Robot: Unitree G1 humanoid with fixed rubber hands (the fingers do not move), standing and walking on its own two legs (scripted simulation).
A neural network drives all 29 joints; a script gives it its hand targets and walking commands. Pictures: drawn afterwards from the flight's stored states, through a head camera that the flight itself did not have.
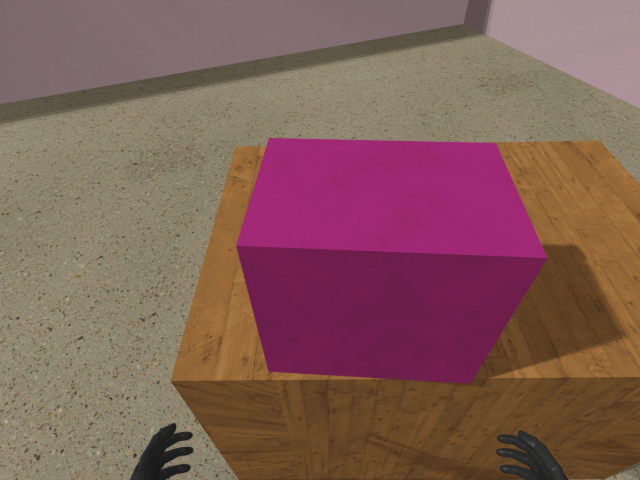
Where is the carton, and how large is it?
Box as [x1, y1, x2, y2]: [236, 138, 546, 383]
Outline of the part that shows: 269,138 236,245 268,371 470,383 546,259 544,251 496,144 474,142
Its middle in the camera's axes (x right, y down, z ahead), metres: +0.08 +0.04 +0.58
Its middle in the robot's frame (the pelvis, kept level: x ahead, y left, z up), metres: +0.43 -0.05 +0.03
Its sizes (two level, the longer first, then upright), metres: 0.320 0.214 0.298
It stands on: a pedestal, 0.65 m high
